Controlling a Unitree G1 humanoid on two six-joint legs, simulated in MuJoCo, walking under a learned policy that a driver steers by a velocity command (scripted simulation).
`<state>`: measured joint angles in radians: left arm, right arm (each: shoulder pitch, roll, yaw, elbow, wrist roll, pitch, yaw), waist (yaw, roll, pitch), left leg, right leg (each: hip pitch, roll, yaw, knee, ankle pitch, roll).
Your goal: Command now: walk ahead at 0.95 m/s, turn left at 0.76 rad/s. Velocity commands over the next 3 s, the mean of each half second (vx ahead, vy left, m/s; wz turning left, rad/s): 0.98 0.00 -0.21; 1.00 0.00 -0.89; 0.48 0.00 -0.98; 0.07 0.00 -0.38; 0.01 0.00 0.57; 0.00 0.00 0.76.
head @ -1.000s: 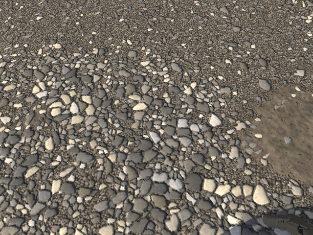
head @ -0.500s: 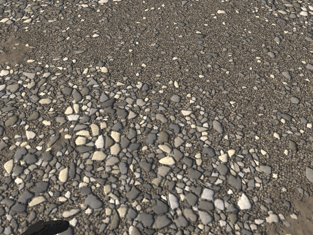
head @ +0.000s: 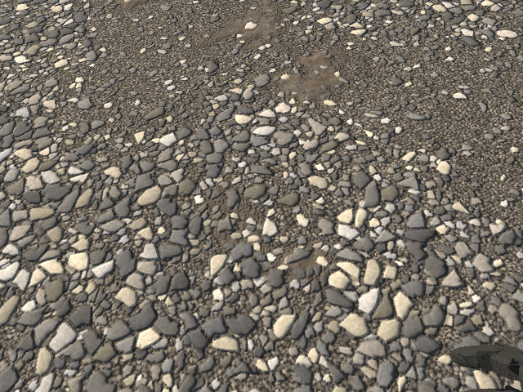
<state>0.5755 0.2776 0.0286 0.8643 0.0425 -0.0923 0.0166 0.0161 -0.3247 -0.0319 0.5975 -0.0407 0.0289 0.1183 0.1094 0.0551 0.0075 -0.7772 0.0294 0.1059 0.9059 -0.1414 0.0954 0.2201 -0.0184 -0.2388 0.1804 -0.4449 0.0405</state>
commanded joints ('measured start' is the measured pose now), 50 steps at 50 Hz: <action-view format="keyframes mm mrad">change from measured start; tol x64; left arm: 1 13 174 26 -6 0 -4 31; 50 -341 145 46 -184 -17 32 -40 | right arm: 1 -109 -6 18 -92 -6 -25 -13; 50 280 -104 -35 37 -15 -103 -143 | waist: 1 -86 -208 66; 50 -181 36 -117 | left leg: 1 238 -133 129 -151 -102 81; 5 1378 330 -701 -399 -353 238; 24 773 158 145 -290 1391 -116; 27 84 -122 22 882 -395 -101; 40 364 36 -105 -281 247 -154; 50 896 344 -647 -657 -553 6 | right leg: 1 -117 -231 7 159 1536 -26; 3 -258 -289 47 564 1589 -89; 5 -904 -47 98 1348 -24 -75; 24 -352 140 38 565 477 -227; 28 156 -172 877 306 224 -567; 35 -710 -9 662 -62 133 -402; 45 -397 49 599 523 819 -197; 47 -875 200 435 1150 -98 -156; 50 -1028 11 324 1202 164 -160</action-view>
